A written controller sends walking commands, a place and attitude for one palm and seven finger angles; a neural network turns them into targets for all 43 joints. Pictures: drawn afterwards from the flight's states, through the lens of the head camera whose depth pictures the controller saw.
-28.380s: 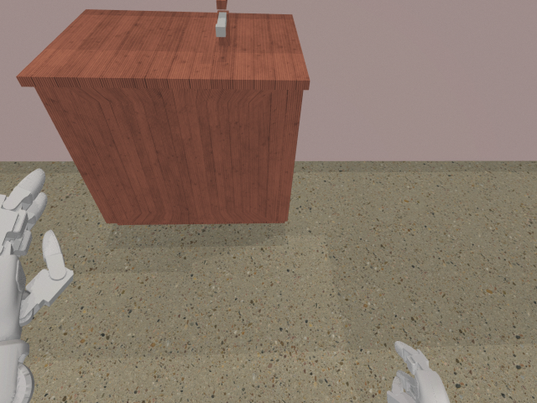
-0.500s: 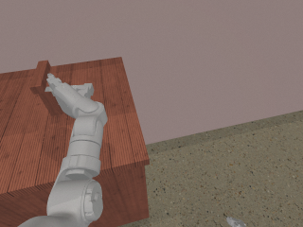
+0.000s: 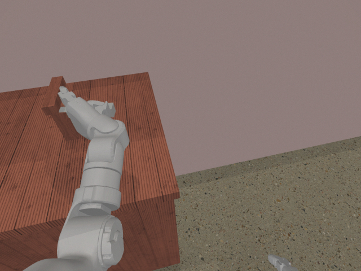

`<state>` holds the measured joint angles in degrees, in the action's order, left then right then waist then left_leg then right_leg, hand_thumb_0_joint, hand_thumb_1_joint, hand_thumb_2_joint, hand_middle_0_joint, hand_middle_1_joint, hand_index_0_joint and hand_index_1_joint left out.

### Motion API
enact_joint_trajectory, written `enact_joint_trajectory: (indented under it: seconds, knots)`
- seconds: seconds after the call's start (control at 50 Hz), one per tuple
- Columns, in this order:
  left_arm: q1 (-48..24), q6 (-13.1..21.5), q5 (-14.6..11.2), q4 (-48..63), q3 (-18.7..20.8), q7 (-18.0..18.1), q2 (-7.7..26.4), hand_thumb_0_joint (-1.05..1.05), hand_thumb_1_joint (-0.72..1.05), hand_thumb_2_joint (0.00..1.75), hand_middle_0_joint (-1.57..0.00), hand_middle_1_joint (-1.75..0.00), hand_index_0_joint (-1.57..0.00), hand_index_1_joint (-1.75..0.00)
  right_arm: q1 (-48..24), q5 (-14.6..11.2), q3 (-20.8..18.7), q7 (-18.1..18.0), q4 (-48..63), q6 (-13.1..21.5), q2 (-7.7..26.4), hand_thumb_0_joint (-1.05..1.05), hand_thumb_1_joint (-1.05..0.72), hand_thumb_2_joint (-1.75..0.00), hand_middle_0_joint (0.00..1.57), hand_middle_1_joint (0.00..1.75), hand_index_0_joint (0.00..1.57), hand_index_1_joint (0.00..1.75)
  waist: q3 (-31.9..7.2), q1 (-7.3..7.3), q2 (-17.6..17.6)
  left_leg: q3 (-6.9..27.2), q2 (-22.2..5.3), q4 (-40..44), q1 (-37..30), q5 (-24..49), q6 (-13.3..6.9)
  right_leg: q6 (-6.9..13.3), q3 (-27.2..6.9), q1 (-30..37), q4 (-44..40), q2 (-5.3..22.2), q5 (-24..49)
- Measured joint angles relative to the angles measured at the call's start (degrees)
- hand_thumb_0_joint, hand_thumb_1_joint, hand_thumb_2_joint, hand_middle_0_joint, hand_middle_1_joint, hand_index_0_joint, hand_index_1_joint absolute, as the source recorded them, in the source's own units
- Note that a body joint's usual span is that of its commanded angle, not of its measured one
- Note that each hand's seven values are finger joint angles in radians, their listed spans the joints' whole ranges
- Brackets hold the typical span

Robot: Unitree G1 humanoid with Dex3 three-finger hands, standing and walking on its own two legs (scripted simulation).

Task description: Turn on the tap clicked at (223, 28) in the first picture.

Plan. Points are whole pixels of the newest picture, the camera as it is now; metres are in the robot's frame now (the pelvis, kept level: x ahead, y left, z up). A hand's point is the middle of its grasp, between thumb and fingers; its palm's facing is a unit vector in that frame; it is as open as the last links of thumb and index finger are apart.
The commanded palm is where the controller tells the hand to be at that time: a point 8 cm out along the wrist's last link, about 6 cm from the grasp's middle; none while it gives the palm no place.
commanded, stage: lift the hand up off the lever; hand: left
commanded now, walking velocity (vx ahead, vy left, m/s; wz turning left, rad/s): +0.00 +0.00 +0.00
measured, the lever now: (109, 110) +0.48 +0.22 +0.12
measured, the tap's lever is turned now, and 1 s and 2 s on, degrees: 80 80 80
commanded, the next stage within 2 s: draw the hand back beside the body in 0.64 s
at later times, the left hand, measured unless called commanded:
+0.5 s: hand (99, 103) +0.41 +0.20 +0.20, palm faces +0.77 -0.63 -0.02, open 7.8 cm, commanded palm +0.35 +0.21 +0.20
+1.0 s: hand (110, 119) +0.37 +0.17 +0.18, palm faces +0.35 -0.93 -0.05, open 7.8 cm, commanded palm +0.31 +0.22 +0.19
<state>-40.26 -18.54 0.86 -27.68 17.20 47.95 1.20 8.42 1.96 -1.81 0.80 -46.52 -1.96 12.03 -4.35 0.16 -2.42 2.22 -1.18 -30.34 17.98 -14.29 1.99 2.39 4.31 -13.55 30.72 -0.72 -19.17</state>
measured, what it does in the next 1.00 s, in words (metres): stands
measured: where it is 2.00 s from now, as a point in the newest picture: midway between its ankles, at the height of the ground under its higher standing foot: outside the picture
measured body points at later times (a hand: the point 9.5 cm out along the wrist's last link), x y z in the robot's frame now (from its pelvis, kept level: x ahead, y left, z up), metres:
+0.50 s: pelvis +0.00 +0.00 +0.00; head -0.02 -0.02 +0.45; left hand +0.36 +0.23 +0.20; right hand +0.18 -0.23 -0.11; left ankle +0.02 +0.14 -0.73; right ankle -0.03 -0.09 -0.73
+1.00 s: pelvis +0.00 +0.00 +0.01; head -0.03 -0.02 +0.46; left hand +0.35 +0.22 +0.19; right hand +0.15 -0.25 -0.10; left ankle +0.02 +0.14 -0.73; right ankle -0.03 -0.09 -0.73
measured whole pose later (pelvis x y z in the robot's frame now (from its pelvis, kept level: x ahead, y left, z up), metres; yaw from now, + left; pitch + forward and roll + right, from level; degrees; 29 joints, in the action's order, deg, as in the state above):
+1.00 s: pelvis +0.00 +0.00 +0.01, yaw -3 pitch -3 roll +1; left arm -17.9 -20.0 -6.9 -4.5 11.9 16.5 10.4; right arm 7.9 -2.1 0.5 -3.6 -39.8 -6.6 12.7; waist -1.4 0.5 -2.4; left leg -1.1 -2.4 -23.7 7.9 -12.4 1.9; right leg 2.4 1.0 -5.3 25.2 -1.8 -16.5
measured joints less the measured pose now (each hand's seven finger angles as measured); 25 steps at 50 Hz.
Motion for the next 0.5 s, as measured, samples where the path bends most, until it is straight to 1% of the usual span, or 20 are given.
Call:
enact_joint_trajectory:
  seconds: [0.06, 0.16, 0.34, 0.5]
  knots:
    - [0.36, -0.85, -0.44, 0.75, 0.03, -0.22, -0.2, 0.01, 0.9, 0.9, -0.15, -0.15, -0.15, -0.15, -0.47, -0.16, 0.11, -0.22, -0.28, -0.02, 0.07, 0.01, -0.9, -0.89, 0.2, 0.3, 0.2, 0.3, 0.22, -0.14, 0.1, 0.05, 0.01, 0.45, -0.67, 0.16, 0.01, 0.01, 0.06, 0.69, -0.47, 0.0, 0.15]
    - [0.92, -1.72, -0.26, 2.69, -0.37, -0.16, -0.29, 0.02, 0.9, 0.9, -0.15, -0.15, -0.15, -0.15, -1.39, -0.09, 0.01, -0.23, -0.04, 0.18, 0.11, 0.01, -0.9, -0.89, 0.2, 0.3, 0.2, 0.3, 0.45, -0.42, 0.01, -0.01, -0.06, 0.78, -1.25, 0.29, 0.06, 0.06, 0.0, 1.26, -0.85, -0.07, 0.34]
    - [0.87, -3.5, -1.25, 3.91, -0.64, -1.13, -0.11, 0.02, 0.9, 0.9, -0.15, -0.15, -0.15, -0.15, -2.87, -0.71, 0.56, -0.57, 0.16, -0.2, -0.04, 0.01, -0.9, -0.89, 0.2, 0.3, 0.2, 0.3, 0.46, -0.93, 0.0, 0.09, 0.1, 2.14, -2.76, 0.93, 0.03, 0.0, 0.13, 2.71, -1.94, 0.07, 0.77]
    - [0.71, -4.7, -1.18, 4.8, -1.31, -1.4, 0.09, 0.02, 0.9, 0.9, -0.15, -0.15, -0.15, -0.15, -3.56, -1.01, 0.8, -0.58, 0.07, 0.01, -0.13, 0.01, -0.9, -0.89, 0.2, 0.3, 0.2, 0.3, 0.82, -1.41, 0.02, 0.16, 0.1, 2.74, -3.56, 1.26, 0.02, 0.01, 0.21, 3.6, -2.68, 0.05, 1.15]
